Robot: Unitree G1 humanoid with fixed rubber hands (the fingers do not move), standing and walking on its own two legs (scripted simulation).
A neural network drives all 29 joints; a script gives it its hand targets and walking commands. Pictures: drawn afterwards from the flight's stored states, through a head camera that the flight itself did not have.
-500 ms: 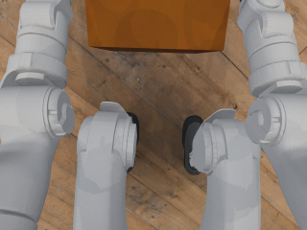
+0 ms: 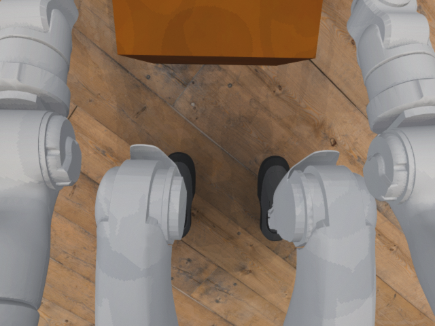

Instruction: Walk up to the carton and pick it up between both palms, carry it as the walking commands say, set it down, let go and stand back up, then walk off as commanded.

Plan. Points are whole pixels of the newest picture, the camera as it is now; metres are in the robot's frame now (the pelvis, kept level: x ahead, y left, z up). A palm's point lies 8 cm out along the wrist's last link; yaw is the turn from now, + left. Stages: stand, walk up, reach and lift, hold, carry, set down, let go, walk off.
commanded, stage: set down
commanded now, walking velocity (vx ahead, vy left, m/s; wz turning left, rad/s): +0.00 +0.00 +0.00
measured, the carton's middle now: out of the picture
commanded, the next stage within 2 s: let go in 1.62 s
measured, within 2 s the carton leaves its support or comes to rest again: neither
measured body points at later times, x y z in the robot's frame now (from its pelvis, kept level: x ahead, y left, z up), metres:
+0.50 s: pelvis +0.00 +0.00 +0.03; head +0.36 +0.03 +0.30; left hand +0.57 +0.26 -0.09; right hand +0.58 -0.16 -0.09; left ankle +0.11 +0.11 -0.32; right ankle +0.11 -0.12 -0.32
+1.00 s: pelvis +0.01 +0.00 +0.16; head +0.36 +0.03 +0.45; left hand +0.58 +0.27 +0.06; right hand +0.59 -0.17 +0.05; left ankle +0.11 +0.11 -0.32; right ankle +0.11 -0.12 -0.32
